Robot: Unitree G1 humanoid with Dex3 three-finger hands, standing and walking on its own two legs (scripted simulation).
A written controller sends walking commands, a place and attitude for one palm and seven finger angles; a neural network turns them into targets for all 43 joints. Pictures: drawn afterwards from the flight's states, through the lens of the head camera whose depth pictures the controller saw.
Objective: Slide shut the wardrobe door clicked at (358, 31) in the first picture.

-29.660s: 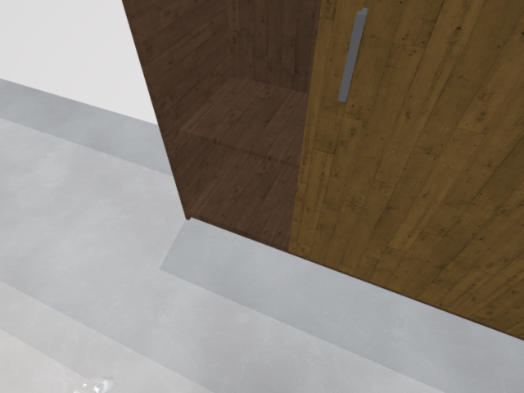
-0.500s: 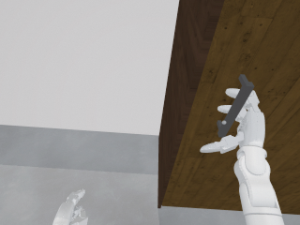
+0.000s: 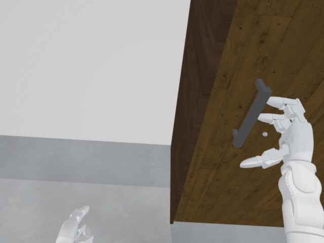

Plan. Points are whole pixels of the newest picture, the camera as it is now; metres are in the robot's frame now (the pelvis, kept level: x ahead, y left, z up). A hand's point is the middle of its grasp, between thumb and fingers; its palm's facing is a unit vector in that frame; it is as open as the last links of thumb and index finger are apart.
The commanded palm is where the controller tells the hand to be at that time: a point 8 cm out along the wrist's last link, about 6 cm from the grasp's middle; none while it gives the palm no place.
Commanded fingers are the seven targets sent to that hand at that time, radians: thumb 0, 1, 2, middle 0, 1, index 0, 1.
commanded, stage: slip the hand off the handle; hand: right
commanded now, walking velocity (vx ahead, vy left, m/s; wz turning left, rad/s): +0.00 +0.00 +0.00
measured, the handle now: (247, 116) +0.37 -0.18 +0.16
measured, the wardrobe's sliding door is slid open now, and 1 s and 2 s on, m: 0.00 0.00 0.00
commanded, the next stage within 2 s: draw the hand back to the body in 0.70 s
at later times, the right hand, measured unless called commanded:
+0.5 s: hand (285, 171) +0.23 -0.22 +0.16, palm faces +0.27 +0.95 -0.15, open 14.7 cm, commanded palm +0.19 -0.26 +0.16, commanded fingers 0.00 0.55 -0.20 0.25 1.15 0.25 1.15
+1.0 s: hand (292, 190) +0.19 -0.21 +0.15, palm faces +0.11 +0.99 -0.10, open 14.7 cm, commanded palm +0.15 -0.27 +0.16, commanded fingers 0.00 0.55 -0.20 0.25 1.15 0.25 1.15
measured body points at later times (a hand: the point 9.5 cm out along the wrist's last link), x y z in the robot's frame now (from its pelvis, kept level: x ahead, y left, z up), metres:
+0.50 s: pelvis -0.01 +0.00 +0.00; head -0.03 +0.02 +0.45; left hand +0.18 +0.23 -0.08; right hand +0.21 -0.26 +0.17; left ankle +0.00 +0.12 -0.74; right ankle +0.00 -0.13 -0.74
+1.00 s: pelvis -0.02 +0.00 +0.00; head -0.05 +0.03 +0.45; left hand +0.18 +0.22 -0.08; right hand +0.18 -0.27 +0.16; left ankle +0.00 +0.12 -0.74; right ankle +0.00 -0.13 -0.74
